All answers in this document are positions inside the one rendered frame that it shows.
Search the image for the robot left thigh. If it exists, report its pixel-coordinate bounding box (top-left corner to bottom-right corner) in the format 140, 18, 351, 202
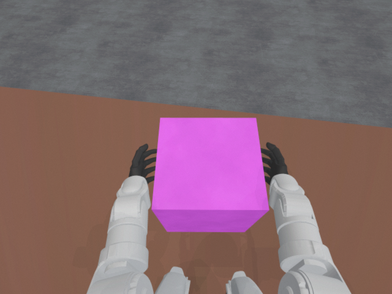
155, 272, 190, 294

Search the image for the carton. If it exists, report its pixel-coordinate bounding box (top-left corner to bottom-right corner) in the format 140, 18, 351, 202
151, 118, 269, 232

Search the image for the left robot hand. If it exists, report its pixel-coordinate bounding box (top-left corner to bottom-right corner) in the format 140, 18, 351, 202
129, 144, 157, 183

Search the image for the right robot hand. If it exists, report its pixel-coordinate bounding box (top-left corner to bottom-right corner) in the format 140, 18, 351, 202
260, 142, 288, 185

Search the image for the robot right forearm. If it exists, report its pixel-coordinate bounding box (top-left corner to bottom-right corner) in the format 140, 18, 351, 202
269, 174, 347, 286

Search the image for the robot left forearm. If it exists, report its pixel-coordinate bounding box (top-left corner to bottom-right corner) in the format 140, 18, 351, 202
86, 176, 151, 294

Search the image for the left robot upper arm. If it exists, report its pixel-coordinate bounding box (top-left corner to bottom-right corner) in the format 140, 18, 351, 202
87, 271, 154, 294

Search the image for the robot right shin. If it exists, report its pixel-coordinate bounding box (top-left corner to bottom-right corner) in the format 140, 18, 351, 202
231, 271, 246, 281

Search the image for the right robot upper arm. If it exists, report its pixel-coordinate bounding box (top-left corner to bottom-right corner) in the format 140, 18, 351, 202
278, 269, 351, 294

